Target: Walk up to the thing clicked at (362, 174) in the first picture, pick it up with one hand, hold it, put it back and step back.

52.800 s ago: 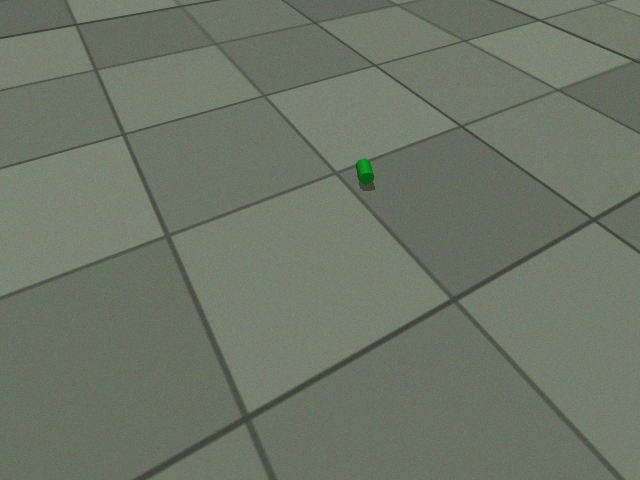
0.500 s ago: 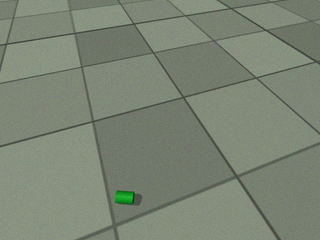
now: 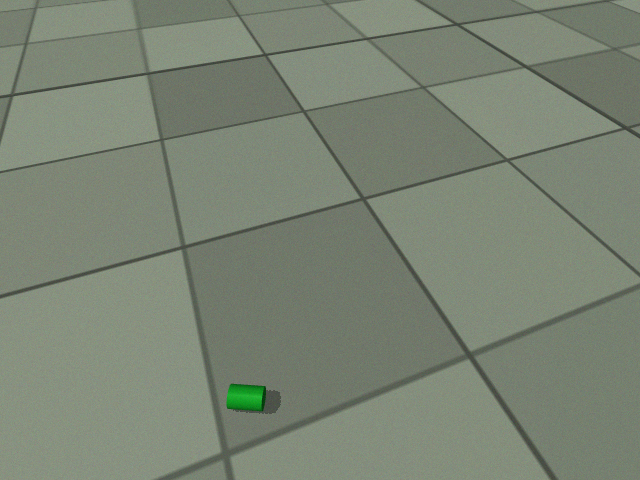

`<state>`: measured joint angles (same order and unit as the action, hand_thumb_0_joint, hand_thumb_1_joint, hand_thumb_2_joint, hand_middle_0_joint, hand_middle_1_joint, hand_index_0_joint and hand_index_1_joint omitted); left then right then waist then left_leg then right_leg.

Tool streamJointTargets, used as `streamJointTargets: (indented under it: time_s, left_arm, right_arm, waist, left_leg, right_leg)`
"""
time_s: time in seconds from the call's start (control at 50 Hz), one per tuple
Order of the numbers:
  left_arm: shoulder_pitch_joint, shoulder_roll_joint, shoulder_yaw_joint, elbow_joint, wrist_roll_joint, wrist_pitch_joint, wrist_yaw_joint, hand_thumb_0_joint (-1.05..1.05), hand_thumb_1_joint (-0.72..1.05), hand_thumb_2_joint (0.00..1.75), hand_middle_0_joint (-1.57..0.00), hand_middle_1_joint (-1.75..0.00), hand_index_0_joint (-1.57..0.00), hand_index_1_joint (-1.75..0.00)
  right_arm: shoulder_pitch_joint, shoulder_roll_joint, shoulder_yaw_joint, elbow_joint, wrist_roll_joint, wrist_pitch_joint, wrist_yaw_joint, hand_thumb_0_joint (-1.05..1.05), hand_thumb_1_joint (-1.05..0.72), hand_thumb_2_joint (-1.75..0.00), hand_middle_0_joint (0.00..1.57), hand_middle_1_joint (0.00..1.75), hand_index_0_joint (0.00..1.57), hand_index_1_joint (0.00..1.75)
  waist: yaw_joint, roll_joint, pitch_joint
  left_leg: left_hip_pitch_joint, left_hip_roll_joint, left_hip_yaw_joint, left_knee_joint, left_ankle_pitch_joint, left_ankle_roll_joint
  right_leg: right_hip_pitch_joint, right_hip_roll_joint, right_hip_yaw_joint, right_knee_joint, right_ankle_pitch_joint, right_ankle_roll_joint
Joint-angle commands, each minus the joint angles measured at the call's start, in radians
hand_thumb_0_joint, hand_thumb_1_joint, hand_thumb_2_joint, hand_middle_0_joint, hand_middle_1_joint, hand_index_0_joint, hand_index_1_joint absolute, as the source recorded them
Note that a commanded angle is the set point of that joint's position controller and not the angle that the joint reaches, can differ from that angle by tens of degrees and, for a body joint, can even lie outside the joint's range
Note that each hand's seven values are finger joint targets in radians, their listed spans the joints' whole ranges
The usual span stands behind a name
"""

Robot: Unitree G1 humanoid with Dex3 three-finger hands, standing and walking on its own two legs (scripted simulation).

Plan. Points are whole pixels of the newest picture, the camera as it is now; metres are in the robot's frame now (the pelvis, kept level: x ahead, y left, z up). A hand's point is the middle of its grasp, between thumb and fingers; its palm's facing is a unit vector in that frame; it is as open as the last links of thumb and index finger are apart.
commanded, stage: stand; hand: left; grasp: from above
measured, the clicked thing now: (246, 397) +0.48 +0.23 -0.75
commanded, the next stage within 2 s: step back in 0.26 s
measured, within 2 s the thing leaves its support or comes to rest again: neither
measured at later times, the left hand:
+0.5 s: hand out of the picture +0.07 +0.28 -0.16, palm faces -0.04 -0.92 -0.39, open 7.4 cm
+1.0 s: hand out of the picture -0.01 +0.33 -0.17, palm faces -0.11 -0.91 -0.39, open 7.4 cm
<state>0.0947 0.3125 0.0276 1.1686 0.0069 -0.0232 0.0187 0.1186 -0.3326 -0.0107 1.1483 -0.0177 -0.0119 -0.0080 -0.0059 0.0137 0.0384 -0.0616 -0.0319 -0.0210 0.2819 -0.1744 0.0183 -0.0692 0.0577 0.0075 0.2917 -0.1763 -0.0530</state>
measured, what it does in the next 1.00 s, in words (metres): walks backwards: left foot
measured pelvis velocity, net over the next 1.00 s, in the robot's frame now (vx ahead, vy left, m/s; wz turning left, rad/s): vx -0.14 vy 0.06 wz -0.10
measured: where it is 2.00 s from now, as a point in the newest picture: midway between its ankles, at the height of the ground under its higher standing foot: outside the picture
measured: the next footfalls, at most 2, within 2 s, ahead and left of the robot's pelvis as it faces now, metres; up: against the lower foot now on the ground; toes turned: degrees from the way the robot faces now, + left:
left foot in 0.62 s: -0.04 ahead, +0.17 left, +0.00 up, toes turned -4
right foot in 1.10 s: -0.16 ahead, -0.07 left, +0.00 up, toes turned -3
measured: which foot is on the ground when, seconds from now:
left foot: down 0.00-0.36, up 0.38-0.60, down 0.62-1.00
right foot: down 0.00-0.64, up 0.66-1.00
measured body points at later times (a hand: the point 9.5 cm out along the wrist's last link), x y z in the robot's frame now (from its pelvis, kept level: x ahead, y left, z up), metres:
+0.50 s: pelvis -0.04 +0.02 -0.01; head +0.03 +0.02 +0.44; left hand +0.07 +0.33 -0.14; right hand +0.04 -0.31 -0.13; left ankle -0.07 +0.14 -0.70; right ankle -0.01 -0.08 -0.75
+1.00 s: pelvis -0.14 +0.06 -0.02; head -0.05 +0.07 +0.42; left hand -0.01 +0.38 -0.15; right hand -0.05 -0.25 -0.13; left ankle -0.08 +0.17 -0.75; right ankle -0.19 -0.08 -0.70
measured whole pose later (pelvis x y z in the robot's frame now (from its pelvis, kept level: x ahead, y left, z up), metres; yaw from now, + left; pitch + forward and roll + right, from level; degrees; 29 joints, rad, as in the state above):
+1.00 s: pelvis -0.14 +0.06 -0.02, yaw -6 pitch -2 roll -1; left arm 0.13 0.41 0.09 0.85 0.02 0.07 0.01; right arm 0.10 -0.35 -0.04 0.86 -0.02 0.01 -0.02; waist 0.00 -0.03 0.22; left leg -0.31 0.02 0.03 0.57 -0.23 0.02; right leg -0.33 0.07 0.15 0.95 -0.51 0.03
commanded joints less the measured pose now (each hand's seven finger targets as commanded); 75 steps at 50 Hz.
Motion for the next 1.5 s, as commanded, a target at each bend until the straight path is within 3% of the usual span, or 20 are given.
streamJointTargets:
  time_s: [0.0,0.18,0.24,0.32,0.36,0.4,0.52,0.58,0.62,0.66,0.74,0.94,1.06,1.1,1.12,1.2,1.38,1.44,1.46,1.48]
  left_arm:
    - [-0.049,0.222,0.034,-0.063,0.0,-0.02,0.01,0.0,0.9,0.9,-0.2,-0.3,-0.2,-0.3]
    - [-0.037,0.222,0.029,-0.056,0.003,-0.017,0.005,0.0,0.9,0.9,-0.2,-0.3,-0.2,-0.3]
    - [-0.022,0.304,0.062,-0.111,-0.004,-0.01,0.005,0.0,0.9,0.9,-0.2,-0.3,-0.2,-0.3]
    - [0.0,0.325,0.079,-0.18,-0.008,0.003,0.013,0.0,0.9,0.9,-0.2,-0.3,-0.2,-0.3]
    - [-0.013,0.326,0.084,-0.223,0.003,0.008,0.019,0.0,0.9,0.9,-0.2,-0.3,-0.2,-0.3]
    - [-0.029,0.316,0.085,-0.266,0.011,0.011,0.021,0.0,0.9,0.9,-0.2,-0.3,-0.2,-0.3]
    - [0.004,0.299,0.074,-0.324,0.03,0.042,0.022,0.0,0.9,0.9,-0.2,-0.3,-0.2,-0.3]
    - [-0.04,0.301,0.071,-0.362,0.007,0.066,0.007,0.0,0.9,0.9,-0.2,-0.3,-0.2,-0.3]
    - [-0.009,0.231,0.059,-0.382,-0.01,0.071,0.002,0.0,0.9,0.9,-0.2,-0.3,-0.2,-0.3]
    - [0.008,0.255,0.069,-0.373,0.016,0.082,0.021,0.0,0.9,0.9,-0.2,-0.3,-0.2,-0.3]
    - [0.053,0.266,0.089,-0.355,0.003,0.078,0.011,0.0,0.9,0.9,-0.2,-0.3,-0.2,-0.3]
    - [0.039,0.242,0.1,-0.414,0.011,0.06,-0.001,0.0,0.9,0.9,-0.2,-0.3,-0.2,-0.3]
    - [0.228,0.25,0.114,-0.333,0.031,0.046,-0.009,0.0,0.9,0.9,-0.2,-0.3,-0.2,-0.3]
    - [0.142,0.384,0.145,-0.386,0.032,0.038,-0.012,0.0,0.9,0.9,-0.2,-0.3,-0.2,-0.3]
    - [0.059,0.446,0.148,-0.43,0.037,0.038,-0.009,0.0,0.9,0.9,-0.2,-0.3,-0.2,-0.3]
    - [-0.064,0.3,0.12,-0.468,0.028,0.036,0.001,0.0,0.9,0.9,-0.2,-0.3,-0.2,-0.3]
    - [0.099,0.274,0.114,-0.483,0.024,0.057,0.014,0.0,0.9,0.9,-0.2,-0.3,-0.2,-0.3]
    - [0.035,0.303,0.101,-0.496,0.012,0.072,0.004,0.0,0.9,0.9,-0.2,-0.3,-0.2,-0.3]
    - [0.036,0.28,0.094,-0.502,0.009,0.079,0.0,0.0,0.9,0.9,-0.2,-0.3,-0.2,-0.3]
    - [0.034,0.248,0.088,-0.516,0.006,0.077,-0.003,0.0,0.9,0.9,-0.2,-0.3,-0.2,-0.3]
  right_arm:
    - [-0.027,-0.192,-0.029,-0.054,0.003,-0.026,-0.015,0.0,-0.9,-0.9,0.2,0.3,0.2,0.3]
    - [-0.025,-0.198,-0.03,-0.055,0.002,-0.025,-0.011,0.0,-0.9,-0.9,0.2,0.3,0.2,0.3]
    - [-0.064,-0.26,-0.051,-0.079,0.005,-0.011,-0.012,0.0,-0.9,-0.9,0.2,0.3,0.2,0.3]
    - [-0.014,-0.222,-0.05,-0.122,0.017,0.015,-0.014,0.0,-0.9,-0.9,0.2,0.3,0.2,0.3]
    - [0.007,-0.221,-0.063,-0.14,0.009,0.033,-0.012,0.0,-0.9,-0.9,0.2,0.3,0.2,0.3]
    - [0.05,-0.238,-0.073,-0.157,0.009,0.041,-0.012,0.0,-0.9,-0.9,0.2,0.3,0.2,0.3]
    - [0.052,-0.206,-0.073,-0.22,0.008,0.035,-0.012,0.0,-0.9,-0.9,0.2,0.3,0.2,0.3]
    - [0.11,-0.209,-0.086,-0.208,-0.011,0.017,-0.016,0.0,-0.9,-0.9,0.2,0.3,0.2,0.3]
    - [0.086,-0.338,-0.121,-0.231,-0.033,0.01,-0.019,0.0,-0.9,-0.9,0.2,0.3,0.2,0.3]
    - [0.064,-0.4,-0.13,-0.264,-0.017,0.01,-0.016,0.0,-0.9,-0.9,0.2,0.3,0.2,0.3]
    - [-0.044,-0.29,-0.102,-0.307,-0.016,0.004,-0.028,0.0,-0.9,-0.9,0.2,0.3,0.2,0.3]
    - [0.08,-0.314,-0.113,-0.328,-0.004,0.01,-0.033,0.0,-0.9,-0.9,0.2,0.3,0.2,0.3]
    - [-0.057,-0.304,-0.105,-0.366,0.012,0.032,-0.016,0.0,-0.9,-0.9,0.2,0.3,0.2,0.3]
    - [-0.037,-0.215,-0.079,-0.382,0.02,0.035,-0.017,0.0,-0.9,-0.9,0.2,0.3,0.2,0.3]
    - [-0.035,-0.246,-0.096,-0.364,0.012,0.046,-0.032,0.0,-0.9,-0.9,0.2,0.3,0.2,0.3]
    - [0.076,-0.25,-0.085,-0.296,0.027,0.043,-0.026,0.0,-0.9,-0.9,0.2,0.3,0.2,0.3]
    - [0.099,-0.239,-0.076,-0.327,0.007,0.023,-0.033,0.0,-0.9,-0.9,0.2,0.3,0.2,0.3]
    - [0.193,-0.238,-0.093,-0.286,-0.004,0.018,-0.023,0.0,-0.9,-0.9,0.2,0.3,0.2,0.3]
    - [0.185,-0.263,-0.104,-0.286,-0.01,0.017,-0.021,0.0,-0.9,-0.9,0.2,0.3,0.2,0.3]
    - [0.159,-0.343,-0.123,-0.301,-0.027,0.016,-0.019,0.0,-0.9,-0.9,0.2,0.3,0.2,0.3]
  waist:
    - [0.003,-0.01,-0.046]
    - [0.004,-0.018,-0.032]
    - [0.003,-0.043,0.036]
    - [0.003,-0.107,-0.05]
    - [0.009,-0.16,-0.07]
    - [0.002,-0.129,-0.11]
    - [0.034,-0.131,-0.13]
    - [-0.027,-0.113,-0.112]
    - [-0.002,0.155,-0.1]
    - [-0.034,0.176,-0.081]
    - [0.034,0.11,-0.039]
    - [-0.047,0.13,-0.091]
    - [0.057,0.115,-0.156]
    - [0.039,-0.263,-0.057]
    - [0.062,-0.296,-0.019]
    - [-0.029,-0.174,0.031]
    - [0.053,-0.214,-0.139]
    - [-0.011,-0.184,-0.145]
    - [-0.011,-0.102,-0.122]
    - [-0.009,0.121,-0.106]
  left_leg:
    - [-0.011,0.148,-0.119,-0.037,0.114,0.014]
    - [-0.024,0.148,-0.125,-0.037,0.041,0.019]
    - [-0.081,0.135,-0.119,0.081,0.216,0.025]
    - [-0.143,0.026,-0.035,0.324,0.069,-0.002]
    - [-0.216,-0.029,-0.052,0.541,-0.316,-0.002]
    - [-0.25,-0.019,-0.097,0.683,-0.394,0.003]
    - [-0.283,0.004,-0.03,0.445,-0.307,-0.014]
    - [-0.129,0.027,0.003,0.029,0.104,-0.01]
    - [0.063,0.285,-0.342,0.047,0.514,0.076]
    - [-0.099,0.444,-0.416,0.065,0.531,0.247]
    - [-0.027,0.275,-0.186,0.138,0.57,0.192]
    - [0.08,0.312,-0.206,0.205,0.53,0.233]
    - [-0.196,0.239,-0.156,0.306,0.165,0.109]
    - [-0.487,-0.068,-0.021,0.604,-0.352,-0.021]
    - [-0.374,-0.066,-0.099,0.866,-0.488,-0.038]
    - [-0.382,-0.106,-0.142,0.954,-0.306,-0.025]
    - [-0.367,0.004,-0.048,0.443,-0.347,-0.032]
    - [-0.135,-0.001,0.021,0.127,-0.047,0.003]
    - [-0.094,0.053,-0.082,0.1,-0.003,0.027]
    - [-0.044,0.258,-0.362,0.07,0.094,0.107]
  right_leg:
    - [-0.011,-0.179,0.148,-0.053,0.146,0.018]
    - [-0.034,-0.176,0.157,-0.071,0.04,0.016]
    - [-0.083,-0.176,0.17,0.021,0.352,0.011]
    - [-0.055,-0.302,0.282,0.026,0.494,-0.118]
    - [-0.056,-0.4,0.364,0.02,0.53,-0.217]
    - [-0.053,-0.412,0.339,0.085,0.595,-0.253]
    - [0.03,-0.288,0.235,0.207,0.601,-0.163]
    - [-0.036,-0.195,0.169,0.33,0.422,-0.052]
    - [-0.361,0.031,0.105,0.535,-0.158,0.03]
    - [-0.346,0.067,0.174,0.798,-0.505,0.051]
    - [-0.446,0.073,0.221,0.96,-0.323,0.046]
    - [-0.367,-0.004,0.126,0.609,-0.354,0.087]
    - [-0.021,-0.053,0.053,0.135,-0.007,0.026]
    - [-0.054,-0.336,0.487,0.021,0.07,-0.12]
    - [-0.303,-0.481,0.592,-0.004,0.108,-0.273]
    - [-0.255,-0.226,0.203,0.096,0.255,-0.109]
    - [0.137,-0.3,0.265,0.219,0.451,-0.16]
    - [-0.041,-0.251,0.207,0.287,0.304,-0.085]
    - [-0.153,-0.193,0.185,0.315,0.131,-0.038]
    - [-0.351,-0.07,0.096,0.482,-0.138,0.017]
